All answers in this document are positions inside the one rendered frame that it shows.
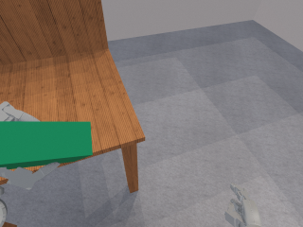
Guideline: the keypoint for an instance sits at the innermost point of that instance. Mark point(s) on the table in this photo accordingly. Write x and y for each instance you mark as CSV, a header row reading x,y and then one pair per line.
x,y
55,64

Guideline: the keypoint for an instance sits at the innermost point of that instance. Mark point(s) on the robot left hand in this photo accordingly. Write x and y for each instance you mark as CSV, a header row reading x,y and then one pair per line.
x,y
22,177

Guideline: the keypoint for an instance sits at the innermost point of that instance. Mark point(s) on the sponge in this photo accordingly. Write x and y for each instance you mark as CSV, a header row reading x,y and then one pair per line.
x,y
39,143

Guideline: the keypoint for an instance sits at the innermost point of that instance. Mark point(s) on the robot right hand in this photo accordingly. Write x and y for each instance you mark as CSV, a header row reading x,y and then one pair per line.
x,y
244,213

